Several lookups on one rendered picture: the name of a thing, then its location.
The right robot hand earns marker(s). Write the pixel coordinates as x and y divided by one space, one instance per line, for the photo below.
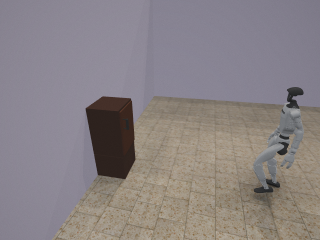
271 135

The left robot forearm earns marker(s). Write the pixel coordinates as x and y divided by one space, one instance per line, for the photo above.
296 142

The right robot forearm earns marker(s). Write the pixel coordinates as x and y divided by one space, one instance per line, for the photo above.
277 131

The cupboard door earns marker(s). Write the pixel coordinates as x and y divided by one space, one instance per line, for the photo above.
127 136

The handle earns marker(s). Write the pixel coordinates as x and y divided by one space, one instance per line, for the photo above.
127 124

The left robot hand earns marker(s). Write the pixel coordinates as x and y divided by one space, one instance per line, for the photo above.
288 158

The robot right shin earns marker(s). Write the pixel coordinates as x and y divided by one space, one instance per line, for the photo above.
272 171

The robot right thigh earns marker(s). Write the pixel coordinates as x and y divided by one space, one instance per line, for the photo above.
273 161

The robot left upper arm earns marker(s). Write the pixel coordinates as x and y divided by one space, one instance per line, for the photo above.
295 115

